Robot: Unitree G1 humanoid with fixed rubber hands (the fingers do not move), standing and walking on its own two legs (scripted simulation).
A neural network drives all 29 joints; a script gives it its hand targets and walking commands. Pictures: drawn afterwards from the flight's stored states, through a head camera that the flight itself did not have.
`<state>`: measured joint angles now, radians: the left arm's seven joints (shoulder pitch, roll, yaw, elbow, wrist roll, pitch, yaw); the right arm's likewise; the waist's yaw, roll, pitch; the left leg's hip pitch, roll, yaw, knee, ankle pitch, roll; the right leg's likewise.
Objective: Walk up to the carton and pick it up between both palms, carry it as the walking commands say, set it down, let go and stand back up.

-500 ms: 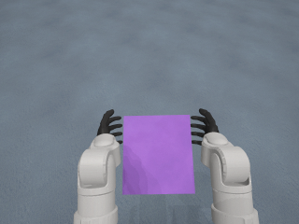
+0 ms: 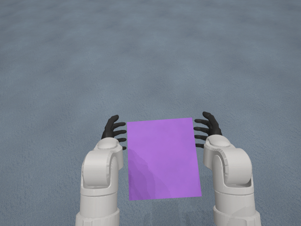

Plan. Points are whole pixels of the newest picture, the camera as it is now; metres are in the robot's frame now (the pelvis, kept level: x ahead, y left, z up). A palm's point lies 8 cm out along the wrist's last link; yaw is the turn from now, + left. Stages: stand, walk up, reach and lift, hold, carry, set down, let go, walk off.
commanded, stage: carry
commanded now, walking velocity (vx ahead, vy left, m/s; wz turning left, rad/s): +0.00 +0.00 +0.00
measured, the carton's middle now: (161, 157) +0.33 +0.00 +0.00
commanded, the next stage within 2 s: none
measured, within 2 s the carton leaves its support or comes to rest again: neither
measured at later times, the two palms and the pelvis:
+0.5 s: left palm (85, 176) +0.22 +0.16 +0.13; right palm (205, 170) +0.22 -0.09 +0.13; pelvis -0.07 +0.03 +0.00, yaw +0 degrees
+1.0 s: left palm (77, 170) +0.24 +0.18 +0.12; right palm (190, 161) +0.25 -0.06 +0.12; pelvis -0.05 +0.05 +0.00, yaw +1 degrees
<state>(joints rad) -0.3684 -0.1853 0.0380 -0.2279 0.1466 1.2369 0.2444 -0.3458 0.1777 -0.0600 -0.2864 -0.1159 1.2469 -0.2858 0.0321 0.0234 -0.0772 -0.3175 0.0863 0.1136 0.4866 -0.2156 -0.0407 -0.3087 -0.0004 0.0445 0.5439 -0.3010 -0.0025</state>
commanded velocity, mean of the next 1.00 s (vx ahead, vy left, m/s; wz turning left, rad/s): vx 0.00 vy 0.05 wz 0.00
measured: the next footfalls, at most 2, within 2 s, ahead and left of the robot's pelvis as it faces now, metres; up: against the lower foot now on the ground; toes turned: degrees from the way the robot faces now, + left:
none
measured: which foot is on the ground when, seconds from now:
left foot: down 0.00-1.00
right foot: down 0.00-1.00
